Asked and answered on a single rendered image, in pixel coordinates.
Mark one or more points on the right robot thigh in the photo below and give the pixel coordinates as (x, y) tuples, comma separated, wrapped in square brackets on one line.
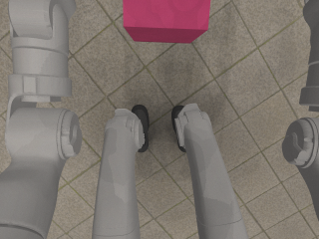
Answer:
[(217, 212)]

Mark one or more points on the right robot upper arm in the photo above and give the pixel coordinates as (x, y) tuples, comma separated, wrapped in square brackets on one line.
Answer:
[(300, 147)]

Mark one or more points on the left robot forearm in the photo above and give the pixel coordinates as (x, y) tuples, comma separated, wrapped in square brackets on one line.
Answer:
[(39, 39)]

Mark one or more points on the carton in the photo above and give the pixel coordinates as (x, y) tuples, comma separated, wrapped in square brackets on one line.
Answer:
[(166, 21)]

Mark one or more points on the left robot shin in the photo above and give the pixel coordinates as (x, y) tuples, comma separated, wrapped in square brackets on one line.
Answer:
[(124, 112)]

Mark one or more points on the left robot upper arm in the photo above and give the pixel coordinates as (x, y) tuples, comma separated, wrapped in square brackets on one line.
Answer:
[(39, 140)]

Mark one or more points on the right robot forearm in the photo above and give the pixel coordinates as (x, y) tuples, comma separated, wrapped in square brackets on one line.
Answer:
[(309, 95)]

